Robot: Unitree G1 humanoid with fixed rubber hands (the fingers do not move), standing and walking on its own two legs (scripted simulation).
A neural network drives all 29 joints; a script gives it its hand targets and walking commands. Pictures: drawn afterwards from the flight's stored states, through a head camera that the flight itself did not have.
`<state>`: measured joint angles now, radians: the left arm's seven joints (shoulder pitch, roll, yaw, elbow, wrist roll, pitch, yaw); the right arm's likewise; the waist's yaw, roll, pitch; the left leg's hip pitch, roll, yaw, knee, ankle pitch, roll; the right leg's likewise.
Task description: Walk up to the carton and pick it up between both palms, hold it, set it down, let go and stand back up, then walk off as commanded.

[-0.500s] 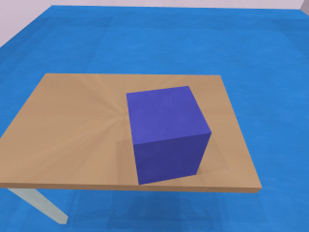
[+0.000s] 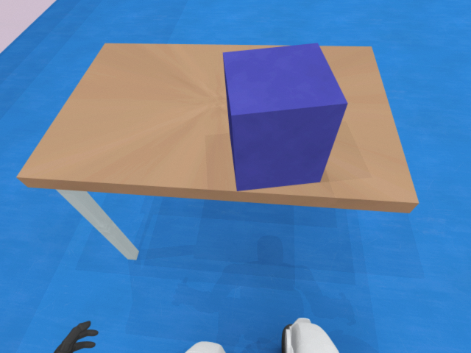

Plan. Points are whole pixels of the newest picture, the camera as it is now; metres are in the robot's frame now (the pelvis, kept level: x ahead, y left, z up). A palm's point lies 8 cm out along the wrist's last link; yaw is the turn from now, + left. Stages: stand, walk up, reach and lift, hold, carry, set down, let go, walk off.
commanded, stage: walk off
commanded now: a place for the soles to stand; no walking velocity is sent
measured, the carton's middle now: (274, 121) +0.55 -0.05 +0.03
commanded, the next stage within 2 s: stand in 1.24 s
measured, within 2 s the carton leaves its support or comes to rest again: neither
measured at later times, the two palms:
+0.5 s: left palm out of the picture -0.04 +0.31 -0.10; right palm out of the picture -0.08 -0.33 -0.10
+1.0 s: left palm out of the picture -0.07 +0.29 -0.09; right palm out of the picture -0.12 -0.31 -0.08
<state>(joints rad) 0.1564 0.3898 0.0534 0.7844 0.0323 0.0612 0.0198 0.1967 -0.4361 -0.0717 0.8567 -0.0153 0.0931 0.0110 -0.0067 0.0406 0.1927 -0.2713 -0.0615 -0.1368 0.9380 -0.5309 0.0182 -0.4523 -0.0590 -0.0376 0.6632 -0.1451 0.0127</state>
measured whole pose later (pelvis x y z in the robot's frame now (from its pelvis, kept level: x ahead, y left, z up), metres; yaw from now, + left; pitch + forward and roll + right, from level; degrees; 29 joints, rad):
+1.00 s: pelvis -0.15 +0.00 +0.02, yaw -3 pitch -5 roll -2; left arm 0.21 0.34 0.04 1.00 0.01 0.00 -0.02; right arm 0.21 -0.38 -0.03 1.04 -0.02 -0.02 0.00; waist -0.01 0.02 0.04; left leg -0.25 -0.02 -0.12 0.59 -0.25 0.00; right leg -0.17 0.06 -0.02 0.52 -0.27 -0.04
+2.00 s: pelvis -0.13 -0.01 +0.04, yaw -6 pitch -3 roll +0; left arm 0.11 0.34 -0.01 1.11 0.00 -0.02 0.00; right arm 0.07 -0.35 0.01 1.17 -0.01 -0.01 0.01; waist 0.00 0.01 0.07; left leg -0.12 -0.01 -0.08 0.34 -0.16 -0.02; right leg -0.08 0.06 0.02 0.31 -0.18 -0.04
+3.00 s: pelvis -0.12 +0.00 +0.04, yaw -6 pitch -3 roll +0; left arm 0.14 0.35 0.00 1.11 0.00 -0.01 0.01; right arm 0.09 -0.34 0.01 1.15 0.00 -0.01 0.00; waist 0.00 0.00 0.06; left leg -0.10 -0.02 -0.07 0.33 -0.17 0.00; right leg -0.06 0.05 0.03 0.31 -0.19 -0.03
